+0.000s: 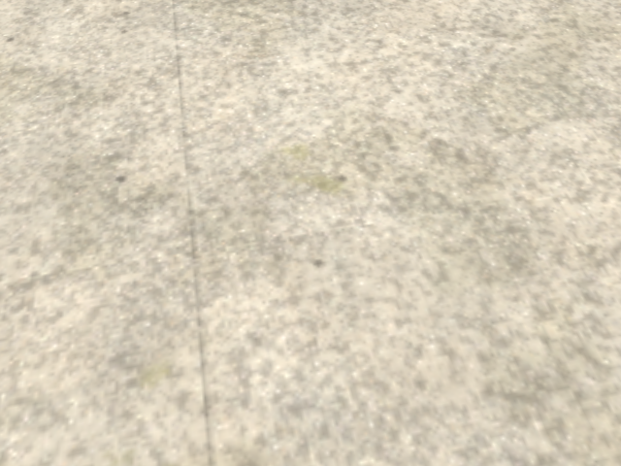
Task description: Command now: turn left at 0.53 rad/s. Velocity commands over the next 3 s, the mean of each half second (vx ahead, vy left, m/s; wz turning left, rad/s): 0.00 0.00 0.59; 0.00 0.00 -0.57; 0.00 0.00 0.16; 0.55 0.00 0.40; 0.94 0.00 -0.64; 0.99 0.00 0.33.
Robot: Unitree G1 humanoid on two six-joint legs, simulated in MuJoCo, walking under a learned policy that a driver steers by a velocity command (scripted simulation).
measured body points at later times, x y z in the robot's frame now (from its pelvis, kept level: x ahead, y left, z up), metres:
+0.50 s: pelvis +0.00 +0.05 +0.00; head +0.03 +0.10 +0.45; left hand +0.03 +0.38 -0.12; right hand +0.25 -0.15 -0.07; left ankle -0.01 +0.14 -0.74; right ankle +0.03 -0.10 -0.66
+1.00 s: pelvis +0.03 +0.01 +0.00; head +0.09 -0.02 +0.44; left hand +0.17 +0.31 -0.08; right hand +0.19 -0.28 -0.11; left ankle -0.01 +0.16 -0.66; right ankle +0.02 -0.07 -0.74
